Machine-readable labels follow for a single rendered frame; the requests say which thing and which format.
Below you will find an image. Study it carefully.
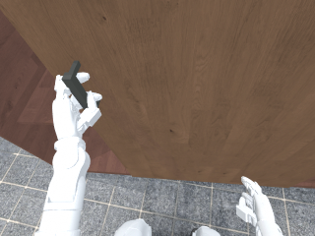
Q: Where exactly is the robot left thigh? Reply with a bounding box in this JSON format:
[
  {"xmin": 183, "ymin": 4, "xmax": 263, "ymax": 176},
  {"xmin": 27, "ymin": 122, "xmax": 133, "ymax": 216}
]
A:
[{"xmin": 114, "ymin": 219, "xmax": 152, "ymax": 236}]

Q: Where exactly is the right robot forearm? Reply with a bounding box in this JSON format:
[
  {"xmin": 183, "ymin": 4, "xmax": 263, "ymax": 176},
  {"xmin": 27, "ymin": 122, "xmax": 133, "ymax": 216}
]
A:
[{"xmin": 255, "ymin": 220, "xmax": 283, "ymax": 236}]

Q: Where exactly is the handle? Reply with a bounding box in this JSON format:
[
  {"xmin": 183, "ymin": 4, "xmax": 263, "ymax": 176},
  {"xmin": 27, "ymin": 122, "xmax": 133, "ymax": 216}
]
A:
[{"xmin": 61, "ymin": 60, "xmax": 100, "ymax": 110}]

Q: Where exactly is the robot right hand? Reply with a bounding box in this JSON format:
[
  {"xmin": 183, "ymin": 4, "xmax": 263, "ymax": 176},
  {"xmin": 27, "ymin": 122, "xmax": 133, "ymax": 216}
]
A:
[{"xmin": 235, "ymin": 176, "xmax": 275, "ymax": 226}]

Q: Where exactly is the left robot forearm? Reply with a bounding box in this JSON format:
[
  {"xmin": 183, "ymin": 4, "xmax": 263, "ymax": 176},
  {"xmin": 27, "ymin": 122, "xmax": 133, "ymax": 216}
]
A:
[{"xmin": 33, "ymin": 136, "xmax": 91, "ymax": 236}]

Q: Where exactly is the robot left hand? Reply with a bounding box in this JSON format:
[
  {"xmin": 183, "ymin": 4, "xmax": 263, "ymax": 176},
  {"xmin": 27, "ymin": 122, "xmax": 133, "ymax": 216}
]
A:
[{"xmin": 52, "ymin": 72, "xmax": 102, "ymax": 141}]

